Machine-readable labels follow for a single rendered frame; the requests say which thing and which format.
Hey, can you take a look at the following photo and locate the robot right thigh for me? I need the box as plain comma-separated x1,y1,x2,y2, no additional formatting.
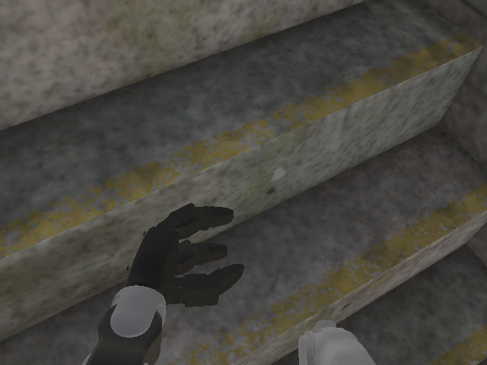
298,327,376,365

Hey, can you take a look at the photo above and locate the left robot hand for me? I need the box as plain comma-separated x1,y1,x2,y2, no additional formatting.
126,203,244,307

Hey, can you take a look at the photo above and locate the robot left forearm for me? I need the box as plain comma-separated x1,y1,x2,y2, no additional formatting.
82,285,166,365

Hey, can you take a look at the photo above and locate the right robot shin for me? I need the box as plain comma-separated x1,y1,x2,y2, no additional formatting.
312,320,336,333

